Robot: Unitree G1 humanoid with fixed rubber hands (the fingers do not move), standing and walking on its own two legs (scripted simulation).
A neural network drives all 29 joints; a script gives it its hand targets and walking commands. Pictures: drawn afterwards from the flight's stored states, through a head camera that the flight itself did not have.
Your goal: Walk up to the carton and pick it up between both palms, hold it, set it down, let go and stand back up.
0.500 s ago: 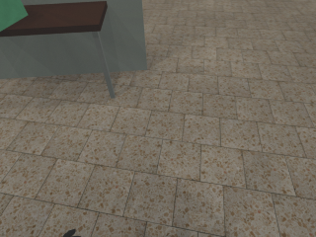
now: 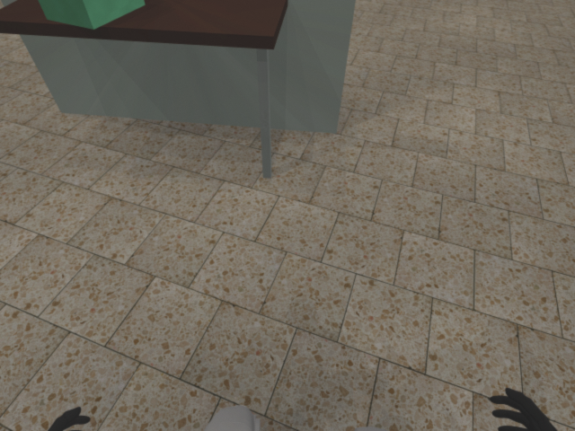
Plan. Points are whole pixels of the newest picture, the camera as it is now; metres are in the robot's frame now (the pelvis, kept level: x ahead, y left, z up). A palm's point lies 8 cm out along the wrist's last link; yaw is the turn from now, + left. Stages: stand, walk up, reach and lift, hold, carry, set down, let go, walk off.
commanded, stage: walk up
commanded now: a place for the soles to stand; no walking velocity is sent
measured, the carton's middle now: out of the picture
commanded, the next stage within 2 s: none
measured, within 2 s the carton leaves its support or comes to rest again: neither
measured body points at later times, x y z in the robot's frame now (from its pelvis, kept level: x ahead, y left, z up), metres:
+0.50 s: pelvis +0.17 +0.08 -0.02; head +0.16 +0.06 +0.43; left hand +0.22 +0.43 -0.05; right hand +0.36 -0.22 -0.07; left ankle +0.29 +0.23 -0.66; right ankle +0.18 -0.08 -0.70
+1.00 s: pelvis +0.38 +0.22 -0.01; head +0.38 +0.20 +0.44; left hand +0.54 +0.53 -0.05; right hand +0.44 -0.12 -0.09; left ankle +0.33 +0.29 -0.69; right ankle +0.51 +0.12 -0.70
